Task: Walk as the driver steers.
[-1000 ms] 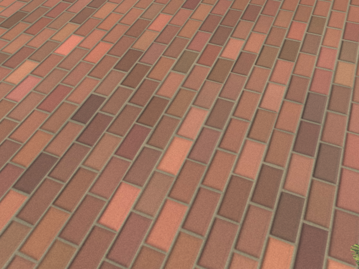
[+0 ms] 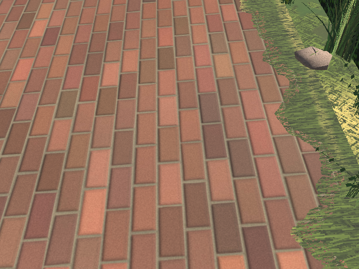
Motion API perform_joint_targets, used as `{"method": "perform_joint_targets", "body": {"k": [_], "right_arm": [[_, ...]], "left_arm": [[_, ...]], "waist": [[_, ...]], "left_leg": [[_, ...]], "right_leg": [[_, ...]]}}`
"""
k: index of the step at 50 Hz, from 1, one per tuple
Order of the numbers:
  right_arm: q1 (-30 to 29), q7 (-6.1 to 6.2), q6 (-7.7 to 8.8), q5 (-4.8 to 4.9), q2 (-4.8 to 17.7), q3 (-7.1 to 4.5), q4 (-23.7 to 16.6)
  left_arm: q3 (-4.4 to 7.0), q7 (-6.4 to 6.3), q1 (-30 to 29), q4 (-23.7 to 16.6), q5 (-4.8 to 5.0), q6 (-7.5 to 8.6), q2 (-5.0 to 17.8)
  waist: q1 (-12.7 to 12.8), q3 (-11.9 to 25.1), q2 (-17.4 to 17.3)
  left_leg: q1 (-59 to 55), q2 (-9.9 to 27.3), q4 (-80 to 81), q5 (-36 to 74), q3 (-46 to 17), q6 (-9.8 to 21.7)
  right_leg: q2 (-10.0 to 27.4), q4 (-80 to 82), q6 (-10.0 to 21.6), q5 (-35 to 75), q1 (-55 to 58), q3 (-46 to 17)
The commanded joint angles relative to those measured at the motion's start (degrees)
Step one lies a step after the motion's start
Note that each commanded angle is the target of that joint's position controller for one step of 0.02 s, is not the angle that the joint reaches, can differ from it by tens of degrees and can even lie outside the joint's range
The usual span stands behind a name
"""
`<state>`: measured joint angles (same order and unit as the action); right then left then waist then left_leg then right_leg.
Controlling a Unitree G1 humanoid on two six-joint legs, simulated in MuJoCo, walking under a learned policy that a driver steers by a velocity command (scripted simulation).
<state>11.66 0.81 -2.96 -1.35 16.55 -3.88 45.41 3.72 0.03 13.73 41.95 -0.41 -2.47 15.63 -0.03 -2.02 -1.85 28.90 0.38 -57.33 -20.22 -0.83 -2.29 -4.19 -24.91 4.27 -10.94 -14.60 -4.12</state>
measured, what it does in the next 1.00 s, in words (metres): steps on the spot: left foot, then right foot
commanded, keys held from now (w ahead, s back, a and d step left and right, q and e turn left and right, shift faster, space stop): e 0.12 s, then no key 0.10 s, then q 0.70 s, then no key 0.08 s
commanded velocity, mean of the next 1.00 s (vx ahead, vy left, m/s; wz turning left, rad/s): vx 0.00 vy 0.00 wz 0.11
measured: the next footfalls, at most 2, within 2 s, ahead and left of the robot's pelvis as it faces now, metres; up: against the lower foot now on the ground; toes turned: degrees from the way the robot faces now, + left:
left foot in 0.26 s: +0.05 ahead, +0.12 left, +0.00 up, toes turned -10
right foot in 0.62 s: -0.01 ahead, -0.07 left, +0.00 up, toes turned +5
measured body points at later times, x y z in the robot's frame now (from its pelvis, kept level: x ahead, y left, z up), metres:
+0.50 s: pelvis -0.01 +0.04 +0.00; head +0.02 +0.05 +0.45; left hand +0.13 +0.29 -0.13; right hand +0.08 -0.23 -0.11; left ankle +0.01 +0.12 -0.74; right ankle -0.05 -0.09 -0.72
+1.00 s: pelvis -0.04 +0.04 -0.01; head -0.01 +0.06 +0.44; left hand -0.02 +0.33 -0.13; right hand +0.15 -0.20 -0.12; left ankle -0.08 +0.13 -0.73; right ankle -0.05 -0.08 -0.74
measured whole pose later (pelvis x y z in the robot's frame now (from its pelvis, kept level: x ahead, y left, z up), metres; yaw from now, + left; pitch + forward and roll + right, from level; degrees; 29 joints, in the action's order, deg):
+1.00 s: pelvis -0.04 +0.04 -0.01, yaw +13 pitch -1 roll +0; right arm 8.4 -2.4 -4.6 -0.2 16.4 -3.3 43.1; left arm 2.4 -1.0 12.6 45.4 -1.3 -1.1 16.8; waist 1.4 -5.1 1.0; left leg 15.0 -1.3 -35.8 -22.0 1.7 0.3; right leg 2.8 -29.6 0.3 -18.4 -10.4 7.1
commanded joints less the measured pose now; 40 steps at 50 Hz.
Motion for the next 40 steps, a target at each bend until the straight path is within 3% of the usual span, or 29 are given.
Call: {"method": "perform_joint_targets", "body": {"k": [1, 7, 9, 11, 12, 13, 14, 15, 16, 17, 19, 22, 25, 28, 30, 31, 32, 33, 34, 35, 36, 38, 40], "right_arm": [[-2.34, 0.36, 0.47, 0.2, 3.52, -0.56, -4.67], [-2.22, 0.88, 1.14, 0.99, 3.69, -0.02, -6.34], [-0.36, 1.1, 1.41, 1.38, 3.68, 0.15, -6.23], [2.9, 1.43, 1.85, 1.33, 2.85, 0.47, -5.55], [4.57, 1.71, 2.27, 0.85, 3.0, 0.55, -5.01], [2.9, 2.02, 2.73, -0.25, 5.72, 0.47, -5.83], [-2.54, 1.59, 2.85, -0.37, 9.2, 0.38, -7.81], [-1.8, 1.09, 3.03, -0.63, 6.6, 0.89, -6.83], [-4.67, 0.43, 3.4, -0.1, 2.4, 2.33, -6.52], [-6.46, 0.07, 3.5, 0.13, 1.68, 2.68, -6.08], [-4.52, 0.04, 3.33, 0.47, 5.53, 1.42, -5.08], [1.71, -0.3, 2.7, 1.13, 9.3, -0.47, -3.31], [2.63, -0.4, 1.93, 0.95, 9.18, -1.35, -2.6], [0.2, -0.69, 1.1, 0.95, 8.9, -2.06, -2.61], [-3.43, -0.91, 0.51, 1.3, 8.46, -2.31, -3.41], [-3.56, -0.96, 0.57, 1.54, 6.9, -1.97, -4.07], [-2.75, -1.11, 0.84, 2.06, 3.55, -1.16, -5.29], [-2.23, -0.57, 0.7, 0.92, 5.81, -1.79, -5.11], [-1.15, -0.44, 0.46, -0.11, 8.31, -2.51, -3.93], [0.64, -0.69, 0.1, -0.02, 7.98, -2.81, -2.38], [2.17, -1.11, -0.38, 0.12, 7.52, -2.79, -1.53], [1.73, -2.34, -0.96, 0.29, 6.44, -2.27, -1.68], [-1.09, -3.04, -1.17, 0.63, 5.94, -1.83, -2.97]], "left_arm": [[2.5, -0.37, 2.67, -2.95, -0.19, 0.68, 9.07], [3.08, 0.16, 1.48, -3.67, -0.79, 0.28, 10.46], [2.88, 0.31, -0.03, -3.76, -0.84, 0.19, 9.92], [2.55, 0.22, -2.12, -3.59, -0.36, -0.05, 9.22], [1.99, -0.12, -2.58, -3.5, 0.07, 0.0, 7.87], [0.74, -0.32, -0.21, -3.52, 0.07, 0.27, 3.94], [0.35, -0.67, 2.15, -3.43, 0.1, 0.47, 2.88], [0.97, -0.96, 1.19, -2.07, -1.01, 0.11, 5.89], [0.74, -0.7, 1.63, -0.91, -0.72, -0.09, 5.4], [0.41, -0.52, 1.35, 0.02, -0.74, -0.09, 4.5], [0.3, -0.5, -0.62, 0.05, -0.92, 0.18, 4.96], [0.27, -1.48, -2.35, 0.21, 0.11, 0.47, 5.55], [0.01, -2.32, -3.81, -0.34, 0.65, 0.79, 4.94], [-0.3, -2.59, -2.14, -0.1, 0.74, 1.33, 4.14], [-0.31, -2.99, 1.64, 1.0, 0.35, 1.86, 4.13], [0.36, -3.38, 2.55, 1.07, -0.39, 2.09, 6.97], [1.29, -3.74, 1.73, 0.15, -1.41, 2.0, 11.99], [1.88, -3.31, -1.16, -0.35, -1.75, 1.6, 13.99], [0.84, -2.86, -2.03, -1.06, -1.51, 1.78, 9.93], [-0.12, -2.68, -4.62, -1.55, -0.99, 1.92, 6.83], [-0.52, -2.68, -6.42, -2.12, -1.12, 1.91, 5.92], [-0.4, -2.94, -4.97, -1.64, -1.25, 2.14, 6.94], [0.0, -2.81, -1.59, -0.65, -1.2, 2.06, 7.95]], "waist": [[1.86, 3.87, 8.82], [1.91, 5.13, 8.84], [1.2, 5.9, 9.37], [-1.09, 5.96, 8.69], [-2.02, 6.07, 6.97], [-0.01, 6.29, -2.22], [2.26, 4.14, -9.51], [0.74, 4.25, -7.96], [2.73, 2.56, -5.54], [3.34, 0.95, -6.13], [1.73, 0.88, -9.54], [-0.78, 2.99, -7.21], [-1.35, 3.68, -7.44], [0.11, 4.71, -6.56], [2.57, 5.25, -5.49], [2.4, 5.58, -1.85], [1.56, 4.73, 9.17], [1.58, 2.28, 15.55], [0.25, 0.98, 9.14], [-1.57, 0.32, 5.65], [-2.54, 0.01, 5.85], [-1.41, 0.33, 9.23], [0.87, 0.99, 9.64]], "left_leg": [[6.0, -0.08, 3.99, -1.41, -1.47, -0.35], [-2.97, -2.42, 13.46, -4.09, -1.61, 1.17], [-8.31, -3.1, 18.14, -3.85, -1.0, 2.12], [-16.37, -3.56, 29.43, 2.15, -0.14, 3.24], [-21.81, -1.39, 37.35, 7.57, -1.5, 4.09], [-24.87, 9.12, 44.35, 5.26, -13.16, 6.28], [-21.9, 19.25, 46.51, 14.4, -25.83, 11.38], [-14.38, 20.37, 45.27, 15.65, -25.98, 16.02], [-12.42, 16.19, 45.61, 14.7, -21.84, 15.12], [-11.73, 11.79, 44.67, 14.45, -17.4, 12.55], [-17.81, 7.4, 40.42, 22.96, -15.09, 10.65], [-25.98, 9.12, 36.51, 32.29, -19.84, 12.62], [-27.34, 9.75, 36.33, 32.24, -24.01, 13.7], [-24.17, 8.23, 36.09, 29.78, -25.3, 12.86], [-17.09, 5.25, 34.16, 23.78, -23.7, 9.63], [-10.25, 2.32, 31.05, 15.87, -21.34, 6.82], [-0.81, -4.43, 21.49, 2.04, -12.94, 3.8], [1.03, -7.99, 8.7, -12.87, -3.24, 3.09], [-0.13, -4.46, -0.64, -12.58, -4.32, 2.97], [-1.21, -4.07, -4.61, -9.66, -4.47, 2.82], [-1.19, -3.86, -6.67, -6.86, -3.86, 2.32], [0.97, -3.59, -4.77, -4.78, -2.14, 0.94], [1.9, -3.06, -1.04, -4.67, -0.74, -0.11]], "right_leg": [[14.4, 6.2, 9.69, 13.76, 10.58, -16.99], [13.58, 3.97, 9.61, 16.44, 6.86, -21.83], [12.82, 3.1, 8.23, 18.89, 5.08, -22.44], [10.71, 1.25, 5.43, 17.36, 1.88, -22.1], [9.0, -0.27, 2.73, 11.08, -1.23, -20.64], [4.27, -6.66, -0.64, -1.55, -5.32, -15.3], [-5.24, -10.38, -2.7, -15.9, -10.05, -6.19], [-1.74, -16.8, -3.34, -19.61, -3.29, -6.17], [0.19, -16.24, -3.79, -15.59, -0.37, -5.48], [0.93, -13.8, -4.3, -11.99, 0.96, -3.37], [0.08, -10.24, -4.95, -10.22, -1.24, -0.04], [-0.73, -9.8, -5.57, -13.58, -5.75, 1.53], [-0.41, -10.51, -5.38, -14.79, -7.13, 1.19], [-0.68, -5.97, -4.26, -12.29, -2.69, 1.25], [-0.07, 4.15, -2.89, -4.6, 6.6, 1.54], [5.07, 7.97, -1.39, -4.87, 12.46, -3.12], [17.54, 12.7, 3.29, -4.04, 16.05, -15.94], [26.63, 12.53, 10.38, 7.45, 8.57, -21.5], [26.51, 11.42, 12.3, 14.96, 5.69, -19.08], [22.83, 10.1, 10.78, 17.69, 4.42, -13.17], [19.2, 8.99, 8.49, 19.46, 4.82, -8.06], [16.12, 7.18, 6.79, 24.36, 9.24, -3.13], [16.97, 6.01, 7.44, 26.35, 13.15, -2.19]]}}
Keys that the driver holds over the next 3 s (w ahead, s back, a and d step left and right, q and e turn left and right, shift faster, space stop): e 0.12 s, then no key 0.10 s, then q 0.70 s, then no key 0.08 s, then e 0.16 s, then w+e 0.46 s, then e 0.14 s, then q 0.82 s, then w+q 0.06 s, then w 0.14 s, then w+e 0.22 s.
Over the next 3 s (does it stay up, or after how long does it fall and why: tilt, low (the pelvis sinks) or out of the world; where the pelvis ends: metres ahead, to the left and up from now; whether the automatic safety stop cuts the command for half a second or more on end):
stays up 0.33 -0.05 0.01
